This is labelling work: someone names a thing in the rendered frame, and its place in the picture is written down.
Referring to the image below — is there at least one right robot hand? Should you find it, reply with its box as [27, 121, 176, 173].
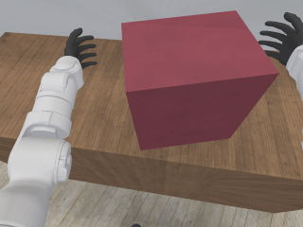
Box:
[258, 12, 303, 66]

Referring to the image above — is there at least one robot left forearm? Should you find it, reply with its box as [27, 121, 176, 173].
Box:
[8, 56, 84, 179]

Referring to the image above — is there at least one robot left upper arm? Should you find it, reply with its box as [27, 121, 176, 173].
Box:
[0, 136, 72, 227]

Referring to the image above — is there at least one pedestal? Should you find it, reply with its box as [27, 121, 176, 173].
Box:
[0, 32, 303, 214]

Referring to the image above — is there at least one left robot hand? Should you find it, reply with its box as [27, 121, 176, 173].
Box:
[64, 27, 98, 69]

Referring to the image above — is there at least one robot right forearm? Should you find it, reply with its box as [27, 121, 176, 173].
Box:
[286, 44, 303, 101]

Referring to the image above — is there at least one carton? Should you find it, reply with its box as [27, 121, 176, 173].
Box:
[121, 10, 279, 150]

